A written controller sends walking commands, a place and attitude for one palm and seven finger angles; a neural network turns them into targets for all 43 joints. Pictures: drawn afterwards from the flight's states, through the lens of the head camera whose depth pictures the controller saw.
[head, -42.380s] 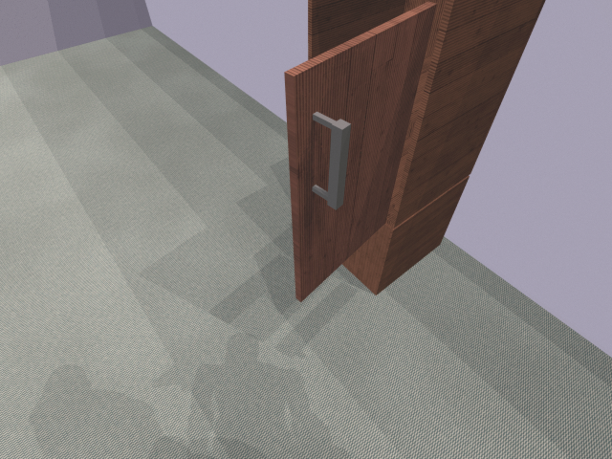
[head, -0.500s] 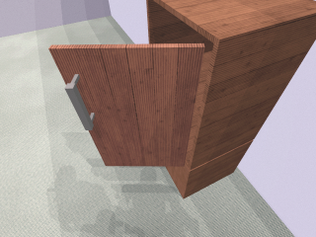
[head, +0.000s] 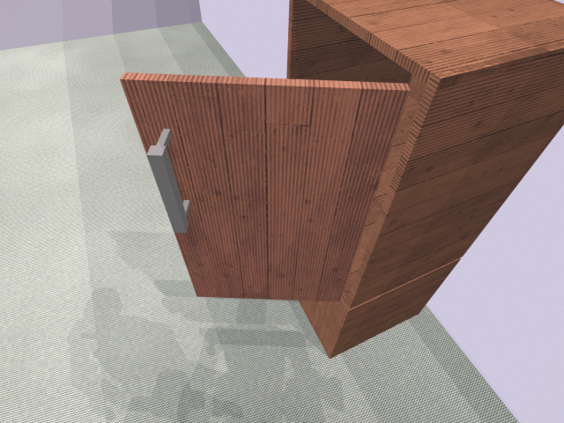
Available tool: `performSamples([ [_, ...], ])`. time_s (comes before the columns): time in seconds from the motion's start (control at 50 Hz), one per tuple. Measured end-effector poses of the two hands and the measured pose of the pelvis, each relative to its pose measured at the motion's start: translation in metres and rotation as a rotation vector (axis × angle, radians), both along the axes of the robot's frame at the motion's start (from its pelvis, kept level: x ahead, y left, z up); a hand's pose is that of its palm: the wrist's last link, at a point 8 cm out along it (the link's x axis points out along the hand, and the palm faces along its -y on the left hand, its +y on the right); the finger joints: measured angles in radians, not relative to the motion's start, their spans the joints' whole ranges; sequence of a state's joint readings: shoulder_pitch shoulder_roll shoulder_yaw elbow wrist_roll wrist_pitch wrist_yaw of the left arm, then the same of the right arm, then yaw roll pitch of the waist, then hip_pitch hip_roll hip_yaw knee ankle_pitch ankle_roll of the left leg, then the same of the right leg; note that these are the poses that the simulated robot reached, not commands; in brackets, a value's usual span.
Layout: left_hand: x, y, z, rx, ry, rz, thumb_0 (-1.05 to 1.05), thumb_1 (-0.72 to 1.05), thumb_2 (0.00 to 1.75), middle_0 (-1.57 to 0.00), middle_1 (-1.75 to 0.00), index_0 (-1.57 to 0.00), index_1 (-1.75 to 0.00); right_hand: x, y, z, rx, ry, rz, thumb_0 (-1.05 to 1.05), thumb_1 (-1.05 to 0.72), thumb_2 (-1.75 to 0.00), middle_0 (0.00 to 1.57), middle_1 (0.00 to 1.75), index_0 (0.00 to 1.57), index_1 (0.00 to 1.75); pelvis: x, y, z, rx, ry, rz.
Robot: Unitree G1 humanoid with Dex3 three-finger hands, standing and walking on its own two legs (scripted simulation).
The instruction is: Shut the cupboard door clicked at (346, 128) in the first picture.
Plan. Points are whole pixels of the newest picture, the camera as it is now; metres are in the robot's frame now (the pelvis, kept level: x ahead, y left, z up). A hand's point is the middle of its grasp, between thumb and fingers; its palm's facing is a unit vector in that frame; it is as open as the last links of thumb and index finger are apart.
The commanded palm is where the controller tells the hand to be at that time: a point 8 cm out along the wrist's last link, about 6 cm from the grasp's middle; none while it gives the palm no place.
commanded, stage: come to a stop and stand still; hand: left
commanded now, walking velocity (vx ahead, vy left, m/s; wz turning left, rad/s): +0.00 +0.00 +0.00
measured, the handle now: (173, 184) +0.43 +0.20 +0.10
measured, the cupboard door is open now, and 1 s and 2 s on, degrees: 63 63 63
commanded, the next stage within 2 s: look again from close up in 0.96 s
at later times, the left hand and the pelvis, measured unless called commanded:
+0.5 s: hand out of the picture +0.01 +0.20 -0.17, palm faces -0.02 -0.98 -0.21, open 7.4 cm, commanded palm none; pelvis -0.03 +0.02 +0.00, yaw -1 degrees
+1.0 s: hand out of the picture -0.05 +0.18 -0.17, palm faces -0.01 -0.98 -0.19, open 7.4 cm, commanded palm none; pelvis -0.04 +0.01 +0.01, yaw -1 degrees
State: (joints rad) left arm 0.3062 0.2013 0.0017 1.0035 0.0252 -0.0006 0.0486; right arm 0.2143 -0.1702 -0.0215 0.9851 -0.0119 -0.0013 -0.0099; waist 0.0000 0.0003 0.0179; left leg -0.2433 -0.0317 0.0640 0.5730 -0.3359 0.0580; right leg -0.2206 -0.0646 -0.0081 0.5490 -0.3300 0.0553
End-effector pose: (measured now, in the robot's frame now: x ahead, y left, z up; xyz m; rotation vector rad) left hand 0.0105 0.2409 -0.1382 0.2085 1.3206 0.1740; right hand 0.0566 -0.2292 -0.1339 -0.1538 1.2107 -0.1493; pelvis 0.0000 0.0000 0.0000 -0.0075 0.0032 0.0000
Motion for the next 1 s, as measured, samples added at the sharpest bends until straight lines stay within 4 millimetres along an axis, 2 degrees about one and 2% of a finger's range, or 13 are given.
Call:
performSamples([
  [0.16, 0.024, 0.013, 0.0, 0.007, -0.082, -0.013, 0.01, 0.91, 0.9, -0.2, -0.3, -0.2, -0.3, 0.006, 0.008, 0.003, -0.013, -0.036, -0.001, 0.0, -0.91, -0.9, 0.2, 0.3, 0.2, 0.3, -0.003, 0.01, -0.002, -0.005, -0.022, -0.007],
  [0.28, 0.026, 0.013, -0.001, -0.013, -0.095, -0.03, 0.01, 0.91, 0.9, -0.2, -0.3, -0.2, -0.3, -0.005, 0.009, 0.006, -0.025, -0.027, -0.009, 0.0, -0.91, -0.9, 0.2, 0.3, 0.2, 0.3, -0.011, 0.016, 0.0, -0.005, -0.033, -0.014],
  [0.4, 0.011, 0.011, -0.003, -0.033, -0.07, -0.036, 0.01, 0.91, 0.9, -0.2, -0.3, -0.2, -0.3, -0.026, 0.01, 0.008, -0.032, 0.01, -0.023, 0.0, -0.91, -0.9, 0.2, 0.3, 0.2, 0.3, -0.02, 0.02, 0.002, -0.003, -0.04, -0.017],
  [0.6, -0.03, 0.011, -0.002, -0.041, 0.025, -0.023, 0.01, 0.91, 0.9, -0.2, -0.3, -0.2, -0.3, -0.066, 0.015, 0.006, -0.016, 0.098, -0.047, 0.0, -0.91, -0.9, 0.2, 0.3, 0.2, 0.3, -0.032, 0.022, 0.006, 0.003, -0.039, -0.017],
  [0.74, -0.054, 0.008, -0.001, -0.039, 0.078, -0.01, 0.01, 0.91, 0.9, -0.2, -0.3, -0.2, -0.3, -0.084, 0.019, 0.003, 0.005, 0.139, -0.062, 0.0, -0.91, -0.9, 0.2, 0.3, 0.2, 0.3, -0.037, 0.02, 0.007, 0.006, -0.039, -0.017],
  [0.84, -0.06, 0.003, -0.001, -0.044, 0.088, -0.005, 0.01, 0.91, 0.9, -0.2, -0.3, -0.2, -0.3, -0.091, 0.021, 0.001, 0.015, 0.148, -0.069, 0.0, -0.91, -0.9, 0.2, 0.3, 0.2, 0.3, -0.039, 0.018, 0.008, 0.007, -0.041, -0.017],
  [1.0, -0.059, -0.007, -0.001, -0.058, 0.076, -0.004, 0.01, 0.91, 0.9, -0.2, -0.3, -0.2, -0.3, -0.095, 0.019, 0.0, 0.02, 0.155, -0.073, 0.0, -0.91, -0.9, 0.2, 0.3, 0.2, 0.3, -0.042, 0.015, 0.008, 0.008, -0.036, -0.017],
])
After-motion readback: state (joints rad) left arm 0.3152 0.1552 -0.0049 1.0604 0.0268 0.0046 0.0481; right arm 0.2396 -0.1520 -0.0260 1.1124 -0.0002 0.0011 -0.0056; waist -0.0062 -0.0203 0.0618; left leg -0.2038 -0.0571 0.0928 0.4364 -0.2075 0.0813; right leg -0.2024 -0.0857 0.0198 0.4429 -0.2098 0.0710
